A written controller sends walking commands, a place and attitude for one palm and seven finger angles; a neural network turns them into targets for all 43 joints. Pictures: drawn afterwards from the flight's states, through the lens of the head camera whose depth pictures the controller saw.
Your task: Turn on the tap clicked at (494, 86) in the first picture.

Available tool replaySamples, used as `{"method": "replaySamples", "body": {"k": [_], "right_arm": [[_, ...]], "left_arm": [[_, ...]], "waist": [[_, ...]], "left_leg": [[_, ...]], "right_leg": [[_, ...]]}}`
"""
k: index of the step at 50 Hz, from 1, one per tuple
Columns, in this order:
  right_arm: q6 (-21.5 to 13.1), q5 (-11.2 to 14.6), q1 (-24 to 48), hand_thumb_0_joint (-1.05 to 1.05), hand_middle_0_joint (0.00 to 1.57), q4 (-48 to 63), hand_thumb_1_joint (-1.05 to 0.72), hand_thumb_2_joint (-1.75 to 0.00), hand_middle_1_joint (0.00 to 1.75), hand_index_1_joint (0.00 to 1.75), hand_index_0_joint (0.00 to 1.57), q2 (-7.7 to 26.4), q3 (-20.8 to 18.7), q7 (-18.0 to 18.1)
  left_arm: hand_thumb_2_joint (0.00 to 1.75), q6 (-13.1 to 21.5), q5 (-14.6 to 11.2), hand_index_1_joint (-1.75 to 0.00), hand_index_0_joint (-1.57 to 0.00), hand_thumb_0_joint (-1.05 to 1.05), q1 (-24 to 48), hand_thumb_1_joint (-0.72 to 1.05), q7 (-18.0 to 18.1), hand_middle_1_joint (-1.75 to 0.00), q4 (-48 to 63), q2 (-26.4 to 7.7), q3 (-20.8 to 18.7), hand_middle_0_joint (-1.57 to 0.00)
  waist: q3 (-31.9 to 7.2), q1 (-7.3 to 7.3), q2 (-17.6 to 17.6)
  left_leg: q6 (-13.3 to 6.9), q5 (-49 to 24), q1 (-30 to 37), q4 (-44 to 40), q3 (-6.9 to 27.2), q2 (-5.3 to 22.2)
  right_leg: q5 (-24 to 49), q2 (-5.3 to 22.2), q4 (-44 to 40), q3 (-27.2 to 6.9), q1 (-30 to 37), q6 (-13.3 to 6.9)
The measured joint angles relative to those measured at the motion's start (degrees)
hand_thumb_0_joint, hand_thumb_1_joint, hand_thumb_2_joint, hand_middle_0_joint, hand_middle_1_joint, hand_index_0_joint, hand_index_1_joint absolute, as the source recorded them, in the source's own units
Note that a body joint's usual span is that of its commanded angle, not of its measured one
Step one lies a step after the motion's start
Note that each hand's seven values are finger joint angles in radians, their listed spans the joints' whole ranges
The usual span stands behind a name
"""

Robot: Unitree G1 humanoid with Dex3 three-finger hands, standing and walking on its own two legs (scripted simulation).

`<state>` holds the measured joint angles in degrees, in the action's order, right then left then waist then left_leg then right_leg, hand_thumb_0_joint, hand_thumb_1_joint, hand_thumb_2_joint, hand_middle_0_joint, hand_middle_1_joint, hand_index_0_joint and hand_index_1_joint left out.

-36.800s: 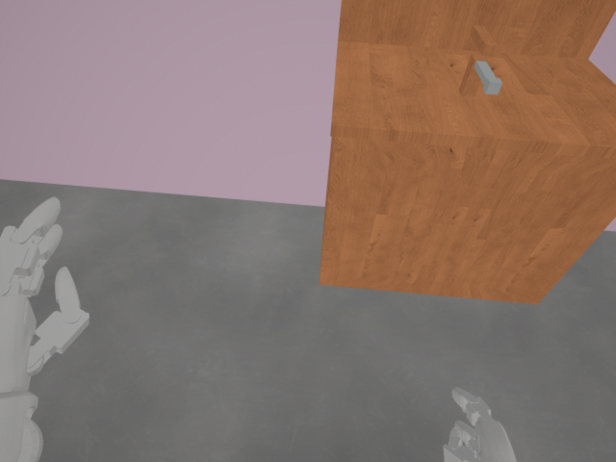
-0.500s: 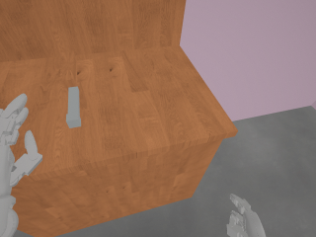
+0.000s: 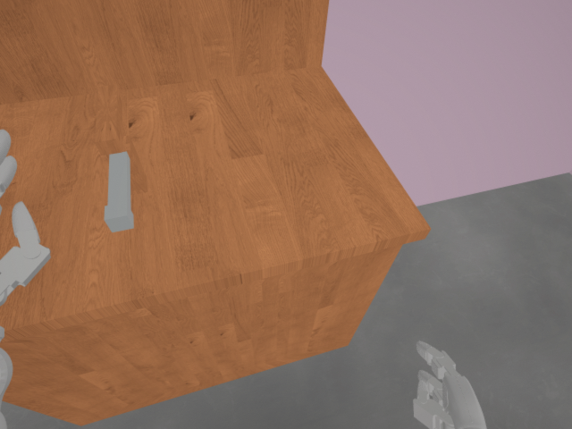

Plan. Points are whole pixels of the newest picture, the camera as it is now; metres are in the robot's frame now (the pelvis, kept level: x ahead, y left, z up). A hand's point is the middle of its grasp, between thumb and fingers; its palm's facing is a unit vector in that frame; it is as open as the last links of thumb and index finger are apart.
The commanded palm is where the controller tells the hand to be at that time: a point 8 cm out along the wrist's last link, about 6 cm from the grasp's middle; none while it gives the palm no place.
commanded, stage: come to a stop and stand still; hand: left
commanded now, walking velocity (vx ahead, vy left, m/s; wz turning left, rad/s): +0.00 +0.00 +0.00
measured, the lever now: (119, 217) +0.34 +0.26 +0.10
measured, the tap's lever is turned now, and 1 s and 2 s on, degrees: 0 0 0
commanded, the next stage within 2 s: look again from close up in 0.54 s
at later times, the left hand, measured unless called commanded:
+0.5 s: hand (59, 283) +0.22 +0.25 +0.15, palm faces +0.37 -0.87 -0.33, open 7.4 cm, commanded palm +0.16 +0.29 +0.18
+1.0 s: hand (58, 290) +0.21 +0.25 +0.15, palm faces +0.39 -0.85 -0.35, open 7.4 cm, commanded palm +0.15 +0.29 +0.17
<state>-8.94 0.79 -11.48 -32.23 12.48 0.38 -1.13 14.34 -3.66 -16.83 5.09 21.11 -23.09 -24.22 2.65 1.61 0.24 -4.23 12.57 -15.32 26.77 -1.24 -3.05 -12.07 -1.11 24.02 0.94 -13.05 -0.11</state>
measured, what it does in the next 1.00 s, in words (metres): stands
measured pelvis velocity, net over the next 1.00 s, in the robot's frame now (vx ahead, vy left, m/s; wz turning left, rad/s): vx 0.00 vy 0.00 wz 0.02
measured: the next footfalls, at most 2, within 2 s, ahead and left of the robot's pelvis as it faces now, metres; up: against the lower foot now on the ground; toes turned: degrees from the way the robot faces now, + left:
none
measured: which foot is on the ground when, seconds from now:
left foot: down 0.00-1.00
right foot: down 0.00-1.00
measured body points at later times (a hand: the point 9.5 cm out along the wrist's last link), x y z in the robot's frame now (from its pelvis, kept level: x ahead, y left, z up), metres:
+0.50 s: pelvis +0.00 +0.01 +0.00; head +0.01 +0.03 +0.45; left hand +0.19 +0.30 +0.17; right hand +0.20 -0.20 -0.06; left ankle +0.01 +0.07 -0.74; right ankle +0.00 -0.12 -0.74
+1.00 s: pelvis +0.00 +0.00 +0.00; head +0.02 +0.03 +0.45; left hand +0.19 +0.30 +0.17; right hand +0.18 -0.22 -0.07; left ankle +0.02 +0.07 -0.74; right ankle +0.00 -0.12 -0.74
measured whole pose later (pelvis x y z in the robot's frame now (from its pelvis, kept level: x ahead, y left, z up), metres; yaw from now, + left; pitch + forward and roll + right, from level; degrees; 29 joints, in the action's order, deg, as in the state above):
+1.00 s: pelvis +0.00 +0.00 +0.00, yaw +1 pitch +0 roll -2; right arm -6.4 0.5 -11.9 -33.2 11.6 1.4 1.5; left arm 11.3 -2.2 -23.6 5.5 24.4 -19.8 -18.7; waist 2.4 1.6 -1.0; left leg -4.5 11.8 -12.8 24.9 -0.1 -3.4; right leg -11.0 -0.8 20.7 2.0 -9.4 0.2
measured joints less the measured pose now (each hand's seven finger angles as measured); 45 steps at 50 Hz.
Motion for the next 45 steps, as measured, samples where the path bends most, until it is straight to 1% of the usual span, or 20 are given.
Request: {"method": "replaySamples", "body": {"k": [2,3,5,6,8,11,14,16,20,23,26,29,32,35,40,45], "right_arm": [[0.1,0.2,-0.3,0.01,0.2,0.0,-0.9,-0.9,0.3,0.3,0.21,0.1,-0.1,-0.2],[0.3,0.2,-0.6,0.01,0.2,-0.1,-0.9,-0.9,0.3,0.3,0.21,-0.1,-0.1,0.0],[0.7,0.1,-1.1,0.01,0.2,-0.4,-0.9,-0.9,0.3,0.3,0.2,-0.7,0.1,0.8],[1.0,0.1,-1.4,0.01,0.2,-0.7,-0.9,-0.9,0.3,0.3,0.2,-1.1,0.3,1.2],[1.3,0.0,-1.8,0.01,0.2,-1.0,-0.9,-0.9,0.3,0.3,0.2,-1.7,0.8,2.1],[1.2,0.0,-1.8,0.01,0.2,-1.4,-0.9,-0.9,0.3,0.3,0.2,-1.8,1.2,2.6],[0.7,-0.3,-1.0,0.01,0.2,-1.6,-0.9,-0.9,0.3,0.3,0.2,-1.5,1.5,2.4],[0.3,-0.3,-0.3,0.01,0.2,-1.6,-0.9,-0.9,0.3,0.3,0.2,-1.3,1.4,1.9],[0.6,-0.5,0.8,0.01,0.2,-0.8,-0.9,-0.9,0.3,0.3,0.21,-1.1,1.2,1.5],[1.4,-0.4,1.2,0.01,0.2,-0.2,-0.9,-0.9,0.3,0.3,0.21,-1.3,1.3,1.7],[2.0,-0.4,1.1,0.01,0.2,0.3,-0.9,-0.9,0.3,0.3,0.21,-1.7,1.5,2.1],[2.2,-0.5,0.6,0.01,0.2,0.3,-0.9,-0.9,0.3,0.3,0.21,-1.9,1.7,2.4],[2.0,-0.6,0.1,0.01,0.2,-0.2,-0.9,-0.9,0.3,0.3,0.21,-1.6,1.7,2.3],[1.9,-0.6,-0.3,0.01,0.2,-0.7,-0.9,-0.9,0.3,0.3,0.21,-1.3,1.5,2.1],[2.6,-0.4,-0.3,0.01,0.2,-1.2,-0.9,-0.9,0.3,0.3,0.21,-1.1,1.2,2.0],[3.0,-0.2,-0.4,0.01,0.2,-1.0,-0.9,-0.9,0.3,0.3,0.21,-1.1,1.1,2.3]], "left_arm": [[0.9,-0.2,0.3,-0.3,-0.21,0.01,-5.3,0.9,-0.4,-0.3,2.4,2.5,3.7,-0.2],[0.9,-0.3,0.5,-0.3,-0.21,0.01,-7.5,0.9,-0.8,-0.3,3.3,3.1,5.5,-0.2],[0.9,-0.4,0.8,-0.31,-0.21,0.01,-10.5,0.9,-1.4,-0.3,4.1,3.2,7.6,-0.21],[0.9,-0.6,1.0,-0.31,-0.21,0.01,-11.2,0.89,-1.6,-0.3,4.2,2.7,7.7,-0.21],[0.9,-0.8,1.0,-0.31,-0.22,0.01,-10.5,0.89,-1.5,-0.31,3.8,1.0,6.6,-0.22],[0.9,-1.1,0.8,-0.31,-0.22,0.02,-6.8,0.89,-0.6,-0.31,3.0,-0.4,3.7,-0.22],[0.9,-0.8,0.7,-0.31,-0.22,0.02,-3.4,0.89,0.4,-0.31,3.8,0.3,2.0,-0.22],[0.9,-0.3,0.7,-0.31,-0.22,0.02,-2.5,0.89,0.9,-0.3,4.9,1.6,2.2,-0.21],[0.9,0.1,1.4,-0.31,-0.21,0.01,-3.7,0.89,0.7,-0.3,5.2,3.8,5.0,-0.21],[0.9,-0.5,1.8,-0.31,-0.21,0.01,-5.2,0.89,0.2,-0.3,3.7,3.8,6.1,-0.21],[0.9,-1.5,1.8,-0.31,-0.21,0.01,-6.1,0.89,-0.2,-0.3,2.2,2.9,5.8,-0.21],[0.9,-2.1,1.6,-0.31,-0.22,0.01,-6.3,0.89,-0.1,-0.3,2.6,2.1,4.8,-0.21],[0.9,-2.1,1.4,-0.31,-0.22,0.02,-6.0,0.89,0.1,-0.3,4.6,2.1,4.2,-0.21],[0.9,-1.5,1.4,-0.31,-0.21,0.02,-5.8,0.89,0.3,-0.3,6.6,2.3,4.3,-0.21],[0.9,-1.1,1.4,-0.31,-0.21,0.01,-6.6,0.89,0.3,-0.3,5.6,2.4,4.6,-0.21],[0.9,-2.4,1.4,-0.31,-0.21,0.01,-7.3,0.89,0.3,-0.3,2.5,2.8,4.9,-0.21]], "waist": [[-0.6,-0.73,0.5],[-0.8,-1.0,0.5],[-1.1,-1.12,-0.2],[-1.0,-1.02,-0.8],[-0.8,-0.63,-1.9],[-0.2,0.44,-2.9],[0.1,1.09,-3.1],[-0.3,1.24,-2.8],[-1.5,0.73,-2.0],[-1.9,0.08,-1.6],[-1.5,-0.16,-1.6],[-0.7,-0.04,-2.0],[0.1,0.38,-2.3],[0.3,0.62,-2.1],[-0.6,0.16,-1.1],[-1.0,-0.19,-0.8]], "left_leg": [[-0.4,0.3,0.4,0.0,-0.4,-0.3],[-0.5,0.5,0.5,0.0,-0.5,-0.4],[-0.5,0.7,0.9,0.1,-0.4,-0.7],[-0.5,0.8,1.1,0.1,-0.2,-0.7],[-0.4,0.8,1.3,0.3,0.3,-0.9],[-0.3,0.9,1.4,0.7,1.1,-0.8],[-0.2,0.9,1.6,0.9,1.3,-0.7],[-0.3,0.8,1.7,0.7,1.2,-0.5],[-0.5,0.6,2.0,0.1,0.6,-0.5],[-0.5,0.3,2.1,-0.5,0.4,-0.6],[-0.5,-0.1,2.2,-1.0,0.4,-0.6],[-0.5,-0.3,2.2,-1.3,0.6,-0.6],[-0.5,-0.4,2.3,-1.3,0.7,-0.6],[-0.4,-0.5,2.4,-1.3,0.9,-0.7],[-0.3,-0.5,2.5,-1.5,0.9,-0.5],[-0.2,-0.6,2.5,-1.8,0.9,-0.3]], "right_leg": [[-0.5,0.3,0.5,-0.5,0.1,0.4],[-0.7,0.5,0.7,-0.5,0.2,0.5],[-1.2,0.7,1.0,-0.4,0.5,0.6],[-1.4,0.7,1.1,-0.2,0.7,0.6],[-1.7,0.8,1.3,0.3,1.1,0.5],[-1.6,0.7,1.0,1.1,1.7,0.3],[-1.2,0.6,0.3,1.4,2.3,0.3],[-0.8,0.5,-0.3,1.2,2.6,0.4],[-0.2,0.5,-1.2,0.6,2.8,0.7],[0.1,0.6,-1.7,0.4,2.9,0.8],[0.5,0.5,-2.1,0.3,2.9,0.8],[0.6,0.5,-2.3,0.5,3.0,0.7],[0.6,0.6,-2.2,0.7,3.1,0.6],[0.6,0.6,-2.3,0.9,3.2,0.6],[1.0,0.4,-3.0,0.8,3.5,0.6],[1.3,0.2,-3.5,0.8,3.6,0.4]]}}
